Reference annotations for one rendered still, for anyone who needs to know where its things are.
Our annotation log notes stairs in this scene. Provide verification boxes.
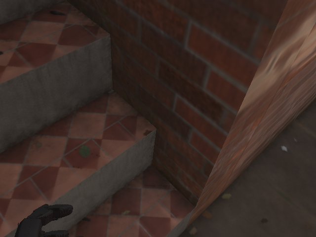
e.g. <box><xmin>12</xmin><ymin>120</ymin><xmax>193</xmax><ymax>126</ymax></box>
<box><xmin>0</xmin><ymin>0</ymin><xmax>196</xmax><ymax>237</ymax></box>

